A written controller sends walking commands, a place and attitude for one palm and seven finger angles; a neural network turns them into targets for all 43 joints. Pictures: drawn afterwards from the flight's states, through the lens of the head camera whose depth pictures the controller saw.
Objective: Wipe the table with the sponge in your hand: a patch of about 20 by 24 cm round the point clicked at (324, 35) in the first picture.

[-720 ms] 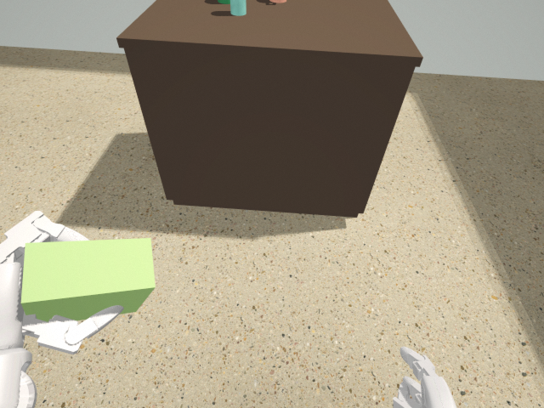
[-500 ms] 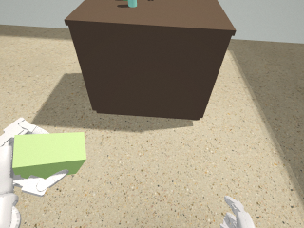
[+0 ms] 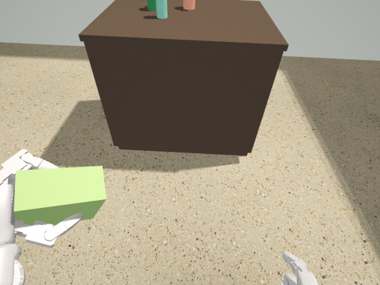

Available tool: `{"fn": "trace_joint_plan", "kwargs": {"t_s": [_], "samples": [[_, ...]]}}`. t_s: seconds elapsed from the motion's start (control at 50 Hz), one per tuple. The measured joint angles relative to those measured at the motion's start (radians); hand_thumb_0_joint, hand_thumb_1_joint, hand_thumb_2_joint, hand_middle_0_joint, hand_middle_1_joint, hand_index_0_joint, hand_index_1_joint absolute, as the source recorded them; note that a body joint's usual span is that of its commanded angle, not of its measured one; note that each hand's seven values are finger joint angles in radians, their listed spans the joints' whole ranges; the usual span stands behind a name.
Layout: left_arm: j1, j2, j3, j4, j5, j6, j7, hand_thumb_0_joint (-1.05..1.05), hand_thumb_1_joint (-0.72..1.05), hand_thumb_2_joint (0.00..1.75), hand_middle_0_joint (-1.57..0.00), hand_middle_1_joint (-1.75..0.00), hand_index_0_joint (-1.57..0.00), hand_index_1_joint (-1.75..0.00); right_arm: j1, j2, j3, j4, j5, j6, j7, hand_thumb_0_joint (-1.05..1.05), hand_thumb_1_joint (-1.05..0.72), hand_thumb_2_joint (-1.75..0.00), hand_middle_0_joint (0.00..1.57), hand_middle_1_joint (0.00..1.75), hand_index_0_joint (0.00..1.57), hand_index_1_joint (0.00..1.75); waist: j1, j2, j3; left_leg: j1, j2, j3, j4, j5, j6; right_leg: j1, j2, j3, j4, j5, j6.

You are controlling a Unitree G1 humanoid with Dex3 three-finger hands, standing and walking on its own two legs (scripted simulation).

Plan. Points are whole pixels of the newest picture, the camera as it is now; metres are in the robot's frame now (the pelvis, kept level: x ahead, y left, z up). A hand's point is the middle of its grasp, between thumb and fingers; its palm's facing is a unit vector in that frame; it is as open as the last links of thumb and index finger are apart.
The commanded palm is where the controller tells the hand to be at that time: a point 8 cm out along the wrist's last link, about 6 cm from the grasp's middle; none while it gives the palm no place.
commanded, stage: walk to a spot facing it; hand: left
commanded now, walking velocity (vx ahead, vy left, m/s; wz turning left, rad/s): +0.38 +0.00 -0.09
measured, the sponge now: (72, 197) +0.22 +0.21 +0.15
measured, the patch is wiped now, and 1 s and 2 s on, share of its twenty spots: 0.00 0.00 0.00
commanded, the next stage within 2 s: turn to face it in 1.10 s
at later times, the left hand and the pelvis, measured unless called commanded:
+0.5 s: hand (78, 143) +0.33 +0.24 +0.17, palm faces +0.42 -0.82 -0.39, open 9.9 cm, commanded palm +0.27 +0.27 +0.18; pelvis +0.11 -0.01 -0.01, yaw -2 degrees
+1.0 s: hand (144, 97) +0.50 +0.15 +0.16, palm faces +0.31 -0.81 -0.50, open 9.9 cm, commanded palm +0.43 +0.20 +0.18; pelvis +0.27 -0.08 +0.00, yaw +0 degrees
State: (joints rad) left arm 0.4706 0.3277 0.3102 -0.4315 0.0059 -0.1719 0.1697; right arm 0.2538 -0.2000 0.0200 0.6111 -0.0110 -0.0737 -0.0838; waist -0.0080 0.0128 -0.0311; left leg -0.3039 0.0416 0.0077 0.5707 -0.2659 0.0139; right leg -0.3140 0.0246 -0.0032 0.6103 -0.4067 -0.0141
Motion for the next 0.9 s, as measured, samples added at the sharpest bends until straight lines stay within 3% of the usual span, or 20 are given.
{"fn": "trace_joint_plan", "kwargs": {"t_s": [0.08, 0.12, 0.16, 0.2, 0.24, 0.32, 0.42, 0.46, 0.5, 0.54, 0.58, 0.64, 0.72, 0.76, 0.8, 0.84, 0.9], "samples": [[-0.005, 0.024, 0.026, 0.003, -0.001, -0.006, 0.003, 0.0, -0.47, 0.99, -0.76, -1.33, -0.76, -1.33, 0.006, 0.022, 0.003, 0.009, -0.005, -0.003, 0.005, 0.01, -0.91, -0.9, 0.2, 0.3, 0.2, 0.3, -0.001, -0.005, 0.001, 0.005, 0.017, 0.004, 0.038, -0.016, -0.025, 0.017, -0.004, -0.052, 0.026, -0.037, 0.002], [-0.007, 0.018, 0.021, 0.015, 0.001, -0.004, -0.001, 0.0, -0.47, 0.99, -0.76, -1.33, -0.76, -1.33, 0.014, 0.02, 0.003, 0.01, -0.003, 0.002, 0.011, 0.01, -0.91, -0.9, 0.2, 0.3, 0.2, 0.3, -0.007, 0.017, -0.005, -0.009, 0.036, -0.005, 0.09, -0.077, -0.021, 0.03, 0.008, -0.073, 0.003, 0.042, -0.016], [-0.021, 0.013, -0.002, 0.022, 0.003, -0.003, -0.008, 0.0, -0.47, 0.99, -0.76, -1.33, -0.76, -1.33, 0.021, 0.016, -0.003, 0.024, 0.001, 0.008, 0.019, 0.01, -0.91, -0.9, 0.2, 0.3, 0.2, 0.3, -0.008, 0.007, -0.009, -0.063, 0.024, 0.002, 0.234, -0.171, -0.012, 0.03, -0.003, -0.084, 0.006, 0.112, -0.041], [-0.036, -0.007, -0.03, 0.031, 0.005, -0.01, -0.015, 0.0, -0.47, 0.99, -0.76, -1.33, -0.76, -1.33, 0.018, 0.003, -0.007, 0.054, 0.001, 0.015, 0.026, 0.01, -0.91, -0.9, 0.2, 0.3, 0.2, 0.3, -0.002, -0.004, 0.0, -0.128, 0.01, 0.007, 0.417, -0.174, -0.017, 0.05, -0.015, -0.088, -0.005, 0.096, -0.048], [-0.022, -0.02, -0.041, 0.031, 0.007, -0.021, -0.022, 0.0, -0.47, 0.99, -0.76, -1.33, -0.76, -1.34, 0.015, -0.011, -0.008, 0.067, -0.001, 0.025, 0.029, 0.01, -0.91, -0.9, 0.2, 0.3, 0.2, 0.3, 0.001, -0.014, 0.0, -0.171, 0.014, 0.024, 0.492, -0.143, -0.021, 0.073, -0.021, -0.081, -0.045, 0.092, -0.046], [0.013, 0.015, -0.018, -0.004, 0.004, -0.041, -0.026, 0.0, -0.47, 0.99, -0.76, -1.33, -0.76, -1.34, 0.01, -0.022, -0.017, 0.053, -0.001, 0.031, 0.023, 0.01, -0.91, -0.9, 0.2, 0.3, 0.2, 0.3, -0.008, -0.04, 0.017, -0.171, 0.046, 0.069, 0.339, -0.089, -0.02, 0.111, -0.035, -0.074, -0.118, 0.109, -0.035], [0.02, 0.05, 0.032, -0.071, -0.014, -0.049, -0.004, 0.0, -0.47, 0.99, -0.76, -1.33, -0.76, -1.34, 0.006, -0.039, -0.035, 0.009, 0.0, 0.018, 0.014, 0.01, -0.91, -0.9, 0.2, 0.3, 0.2, 0.3, 0.006, -0.051, 0.047, -0.045, 0.047, 0.123, 0.01, -0.018, -0.007, 0.132, -0.043, -0.066, -0.081, 0.048, -0.014], [0.021, 0.053, 0.056, -0.093, -0.024, -0.049, 0.008, 0.0, -0.47, 0.99, -0.76, -1.33, -0.76, -1.34, -0.016, -0.035, -0.041, -0.005, 0.003, 0.011, 0.009, 0.01, -0.91, -0.9, 0.2, 0.3, 0.2, 0.3, 0.013, -0.065, 0.059, -0.005, 0.036, 0.146, -0.023, 0.038, -0.007, 0.098, -0.057, -0.042, 0.042, -0.012, -0.004], [0.003, 0.05, 0.066, -0.073, -0.026, -0.048, 0.016, 0.0, -0.47, 0.99, -0.76, -1.33, -0.76, -1.34, -0.048, -0.01, -0.042, -0.005, 0.005, 0.009, 0.008, 0.01, -0.91, -0.9, 0.2, 0.3, 0.2, 0.3, 0.015, -0.072, 0.069, 0.011, 0.04, 0.166, 0.023, -0.005, -0.019, 0.018, -0.054, -0.019, 0.27, -0.089, 0.006], [-0.02, 0.049, 0.059, -0.042, -0.021, -0.036, 0.01, 0.0, -0.47, 0.99, -0.76, -1.33, -0.76, -1.34, -0.065, 0.018, -0.032, 0.0, 0.005, 0.001, 0.013, 0.01, -0.91, -0.9, 0.19, 0.3, 0.2, 0.3, 0.005, -0.059, 0.062, 0.034, 0.053, 0.161, 0.02, -0.035, -0.024, -0.067, -0.048, -0.033, 0.45, -0.104, 0.016], [-0.035, 0.042, 0.044, -0.032, -0.015, -0.019, 0.004, 0.0, -0.47, 0.99, -0.76, -1.33, -0.76, -1.34, -0.068, 0.044, -0.018, 0.001, 0.01, -0.006, 0.022, 0.01, -0.91, -0.9, 0.19, 0.3, 0.2, 0.3, 0.002, -0.045, 0.056, 0.062, 0.068, 0.156, -0.007, -0.04, -0.029, -0.138, -0.062, -0.057, 0.509, -0.077, 0.026], [-0.021, 0.028, 0.027, -0.062, -0.012, -0.012, -0.004, 0.0, -0.47, 0.99, -0.76, -1.33, -0.76, -1.34, -0.058, 0.071, 0.005, -0.006, 0.011, -0.02, 0.033, 0.01, -0.91, -0.9, 0.2, 0.3, 0.2, 0.3, 0.01, -0.028, 0.057, 0.113, 0.09, 0.164, -0.053, -0.044, -0.051, -0.193, -0.098, -0.093, 0.414, 0.001, 0.036], [0.01, 0.039, 0.03, -0.092, -0.014, -0.028, -0.016, 0.0, -0.47, 0.99, -0.76, -1.33, -0.76, -1.34, -0.034, 0.087, 0.02, -0.012, 0.004, -0.032, 0.036, 0.01, -0.91, -0.9, 0.2, 0.3, 0.2, 0.3, 0.014, 0.002, 0.071, 0.172, 0.12, 0.165, -0.073, -0.076, -0.086, -0.165, -0.111, -0.144, 0.179, 0.074, 0.044], [0.006, 0.064, 0.043, -0.089, -0.014, -0.033, -0.02, 0.0, -0.47, 0.99, -0.76, -1.33, -0.76, -1.34, -0.022, 0.085, 0.019, -0.012, 0.004, -0.029, 0.034, 0.01, -0.9, -0.9, 0.2, 0.3, 0.2, 0.3, 0.013, 0.02, 0.081, 0.175, 0.142, 0.151, -0.017, -0.126, -0.092, -0.11, -0.097, -0.177, 0.059, 0.115, 0.042], [-0.025, 0.085, 0.054, -0.08, -0.01, -0.031, -0.022, 0.0, -0.47, 0.99, -0.76, -1.33, -0.76, -1.34, -0.026, 0.072, 0.01, -0.001, 0.01, -0.017, 0.033, 0.01, -0.9, -0.9, 0.2, 0.3, 0.21, 0.3, 0.014, 0.03, 0.094, 0.115, 0.161, 0.122, 0.168, -0.195, -0.049, -0.088, -0.088, -0.193, 0.045, 0.18, -0.012], [-0.063, 0.06, 0.045, -0.055, -0.01, -0.024, -0.027, 0.0, -0.47, 0.99, -0.76, -1.33, -0.76, -1.34, -0.062, 0.039, -0.004, 0.04, 0.011, 0.009, 0.033, 0.01, -0.9, -0.9, 0.2, 0.3, 0.21, 0.3, 0.015, 0.041, 0.117, 0.002, 0.118, 0.046, 0.453, -0.227, -0.019, -0.093, -0.089, -0.201, 0.114, 0.123, -0.049], [-0.05, 0.024, 0.041, -0.029, -0.017, -0.025, -0.038, 0.0, -0.47, 0.99, -0.76, -1.33, -0.76, -1.34, -0.095, -0.005, -0.027, 0.071, 0.013, 0.035, 0.039, 0.01, -0.91, -0.9, 0.2, 0.3, 0.2, 0.3, 0.006, 0.038, 0.128, -0.144, 0.058, 0.021, 0.723, -0.164, -0.021, -0.052, -0.086, -0.198, 0.085, 0.087, -0.05]]}}
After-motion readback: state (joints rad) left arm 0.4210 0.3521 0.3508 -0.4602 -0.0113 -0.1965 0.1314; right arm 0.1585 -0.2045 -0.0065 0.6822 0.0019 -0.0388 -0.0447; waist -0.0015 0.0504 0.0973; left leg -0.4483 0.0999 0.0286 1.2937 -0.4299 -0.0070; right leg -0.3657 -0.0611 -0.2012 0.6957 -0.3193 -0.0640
